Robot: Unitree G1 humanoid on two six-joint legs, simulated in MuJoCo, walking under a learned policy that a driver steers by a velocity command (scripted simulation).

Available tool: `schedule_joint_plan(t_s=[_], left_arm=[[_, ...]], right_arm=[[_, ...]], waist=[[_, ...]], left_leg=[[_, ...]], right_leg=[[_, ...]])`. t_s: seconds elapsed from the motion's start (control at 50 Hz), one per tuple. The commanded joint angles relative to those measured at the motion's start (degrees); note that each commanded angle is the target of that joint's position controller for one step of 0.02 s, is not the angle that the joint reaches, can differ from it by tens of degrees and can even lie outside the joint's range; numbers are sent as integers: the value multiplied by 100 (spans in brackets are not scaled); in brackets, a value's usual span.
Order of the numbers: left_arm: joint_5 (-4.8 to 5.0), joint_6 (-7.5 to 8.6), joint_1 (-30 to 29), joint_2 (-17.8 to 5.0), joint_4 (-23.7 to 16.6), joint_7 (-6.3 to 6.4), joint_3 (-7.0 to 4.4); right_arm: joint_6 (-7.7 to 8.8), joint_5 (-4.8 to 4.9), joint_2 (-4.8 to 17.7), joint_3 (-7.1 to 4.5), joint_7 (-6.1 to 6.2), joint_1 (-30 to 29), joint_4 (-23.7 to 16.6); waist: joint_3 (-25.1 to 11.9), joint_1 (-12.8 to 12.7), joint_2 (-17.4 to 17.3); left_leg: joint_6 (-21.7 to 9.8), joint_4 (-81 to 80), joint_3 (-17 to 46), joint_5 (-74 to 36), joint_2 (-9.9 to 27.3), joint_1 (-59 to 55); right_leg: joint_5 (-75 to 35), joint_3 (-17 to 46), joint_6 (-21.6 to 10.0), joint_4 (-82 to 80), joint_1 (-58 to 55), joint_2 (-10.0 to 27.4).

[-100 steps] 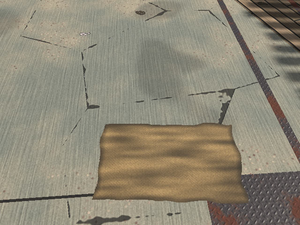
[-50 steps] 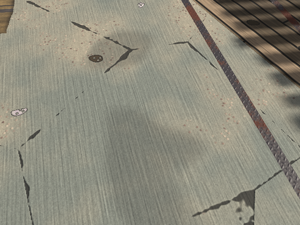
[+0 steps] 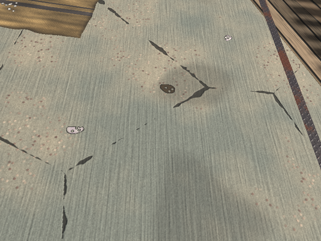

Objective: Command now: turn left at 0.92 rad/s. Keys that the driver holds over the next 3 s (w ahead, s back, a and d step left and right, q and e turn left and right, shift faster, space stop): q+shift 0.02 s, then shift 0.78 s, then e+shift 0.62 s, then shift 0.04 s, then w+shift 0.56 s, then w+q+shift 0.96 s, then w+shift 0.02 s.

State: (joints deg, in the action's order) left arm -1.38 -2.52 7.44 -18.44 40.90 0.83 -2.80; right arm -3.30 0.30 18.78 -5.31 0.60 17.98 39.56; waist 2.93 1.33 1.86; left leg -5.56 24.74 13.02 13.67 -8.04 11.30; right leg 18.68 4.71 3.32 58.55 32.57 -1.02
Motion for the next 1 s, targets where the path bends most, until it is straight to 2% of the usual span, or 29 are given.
schedule_joint_plan(t_s=[0.02, 0.2, 0.24, 0.28, 0.3, 0.32, 0.34, 0.36, 0.38, 0.4, 0.44, 0.52, 0.56, 0.58, 0.6, 0.62, 0.64, 0.66, 0.68, 0.74, 0.8, 0.82, 0.86, 0.9, 0.92, 0.94, 0.96, 0.98, 1.0], left_arm=[[20, 94, -496, -461, -565, 17, -44], [107, 140, -371, -587, -532, 23, 27], [130, 162, -205, -592, -496, 37, 39], [104, 195, 128, -520, -400, 87, 53], [56, 235, 254, -529, -360, 137, 56], [-2, 260, 168, -787, -440, 196, 45], [61, 198, 114, -1171, -485, 162, 6], [110, 193, 464, -916, -326, 119, 10], [117, 221, 378, -621, -281, 90, 89], [90, 222, 148, -481, -279, 74, 124], [26, 222, 6, -470, -211, 105, 140], [18, 196, 293, -471, 20, 52, 140], [24, 173, 366, -528, 125, 32, 115], [47, 164, 338, -526, 162, 33, 119], [46, 192, 425, -470, 205, 34, 136], [66, 245, 473, -382, 192, 13, 164], [118, 266, 609, -294, 195, -19, 176], [101, 237, 528, -317, 343, -6, 173], [85, 217, 432, -346, 406, 9, 155], [82, 213, 554, -368, 606, 7, 138], [98, 212, 620, -298, 859, 26, 158], [110, 201, 626, -287, 924, 21, 160], [141, 181, 381, -489, 838, -1, 77], [164, 153, 311, -457, 721, -31, 49], [143, 128, 364, -388, 684, -33, 47], [101, 94, 405, -338, 665, -28, 22], [60, 42, 365, -376, 641, -24, -34], [39, -4, 356, -389, 616, -37, -65], [42, -40, 388, -323, 583, -69, -65]], right_arm=[[35, -25, 1016, -285, 51, 430, -289], [37, -162, 932, -133, 58, 148, -325], [40, -160, 909, -95, 54, -36, -325], [63, -83, 844, -33, 73, -298, -311], [107, -46, 751, 18, 82, -303, -286], [157, -83, 379, 125, 65, 149, -255], [126, -94, 536, 67, 118, 566, -217], [87, -175, 844, 5, 140, 302, -97], [72, -139, 776, 15, 106, 23, -54], [53, -105, 651, 45, 53, -81, 14], [11, -89, 484, 114, -57, -65, 108], [-21, -61, 220, 276, -39, -288, 310], [-3, -42, 176, 315, 20, -246, 472], [31, -54, 133, 342, 51, -157, 576], [84, -108, 227, 345, 84, -243, 610], [151, -184, 446, 331, 116, -301, 606], [181, -169, 713, 297, 108, -600, 641], [214, -128, 463, 359, 61, -694, 695], [251, -128, 356, 404, 49, -688, 759], [294, -103, 363, 435, 110, -484, 1049], [298, -93, 309, 467, 124, -478, 1238], [293, -107, 360, 453, 144, -536, 1271], [257, -107, 694, 314, 214, -512, 1274], [191, -99, 900, 186, 271, -269, 1318], [159, -115, 923, 148, 292, -209, 1313], [148, -128, 838, 153, 313, -329, 1224], [157, -146, 711, 177, 327, -432, 1114], [169, -149, 634, 186, 329, -560, 1031], [182, -166, 612, 194, 330, -778, 955]], waist=[[-564, 210, -850], [-544, 168, -806], [-485, 68, -815], [-424, -206, -748], [-463, -281, -539], [-766, -34, 574], [-810, 84, 1122], [-812, -150, 732], [-596, -129, 409], [-455, -60, 334], [-399, 7, 735], [-414, -151, 795], [-428, -118, 793], [-423, -21, 702], [-435, -47, 546], [-559, -92, 207], [-362, -380, -444], [-320, -267, -416], [-191, -206, -417], [-229, -191, -558], [-205, -191, -387], [-148, -201, -359], [-106, -100, -367], [-136, 6, -624], [-102, 31, -825], [-74, 52, -1110], [34, 69, -1030], [123, -30, -647], [168, -170, -502]], left_leg=[[-424, -38, 1648, -3491, 1394, -1482], [-407, 190, 1882, -4249, 1375, -805], [-352, 200, 1964, -4066, 1309, -573], [-90, 283, 1939, -3244, 1092, -193], [138, 448, 1778, -2392, 916, 176], [414, 1255, 1053, -190, 459, 577], [530, 1917, 115, 2341, -419, 1118], [545, 2607, -94, 2336, -123, 1058], [582, 2835, -93, 1964, 14, 959], [648, 2862, -120, 1661, 88, 802], [745, 2666, -342, 1383, 106, 592], [745, 1167, -889, 1278, 341, 199], [653, 253, -1043, 646, 372, -170], [586, -448, -1079, -11, 394, -543], [511, -740, -758, -549, 576, -919], [424, -695, -232, -855, 1043, -1264], [253, -449, 48, -1163, 1343, -721], [197, -437, -16, -827, 1322, -254], [246, -464, -110, -711, 1197, -139], [298, -504, -214, -1067, 1095, -291], [267, -522, -222, -1181, 1130, -397], [263, -517, -313, -1123, 1123, -489], [169, -334, -398, -1096, 1156, -615], [-128, -358, -194, -1164, 1545, -689], [-398, -460, 11, -1428, 1954, -685], [-764, -589, 286, -1917, 2467, -546], [-1126, -677, 432, -2545, 2902, -418], [-1213, -705, 264, -2835, 3015, -315], [-1028, -670, -78, -2775, 2853, -292]], right_leg=[[43, 115, 19, -390, 970, -100], [212, -7, -250, -1313, -422, -124], [235, -19, -337, -1882, -1001, -151], [-429, -50, -444, -3152, -1956, -158], [-1150, 210, -542, -3851, -2677, 96], [-1916, 1456, -843, -4128, -3374, 1291], [-3404, 2637, -1662, -4016, -3310, 2283], [-3578, 2748, -2071, -3972, -2957, 2344], [-3185, 2224, -1923, -3992, -2646, 1988], [-2662, 1670, -1649, -4055, -2376, 1574], [-2530, 1061, -1373, -4113, -2190, 1107], [-2280, 894, -1338, -4013, -2371, 950], [-2209, 936, -1276, -3872, -2352, 902], [-2123, 893, -1144, -3768, -2191, 842], [-1996, 936, -950, -3738, -1929, 820], [-1686, 878, -759, -3650, -1652, 760], [-1110, 461, -646, -3769, -1764, 344], [-909, 342, -610, -3829, -2259, 260], [-1061, 364, -605, -3768, -2358, 285], [-1771, 395, -655, -3651, -2463, 414], [-1748, 370, -602, -3710, -2447, 403], [-1772, 437, -600, -3695, -2303, 381], [-1843, 470, -624, -3235, -1848, 204], [-1393, 268, -611, -2456, -1292, -63], [-734, 31, -587, -1968, -1010, -183], [596, -203, -597, -1157, -792, -246], [1507, -333, -606, -171, -501, -135], [1576, -338, -565, 271, -385, 94], [1375, -311, -530, 150, -406, 261]])
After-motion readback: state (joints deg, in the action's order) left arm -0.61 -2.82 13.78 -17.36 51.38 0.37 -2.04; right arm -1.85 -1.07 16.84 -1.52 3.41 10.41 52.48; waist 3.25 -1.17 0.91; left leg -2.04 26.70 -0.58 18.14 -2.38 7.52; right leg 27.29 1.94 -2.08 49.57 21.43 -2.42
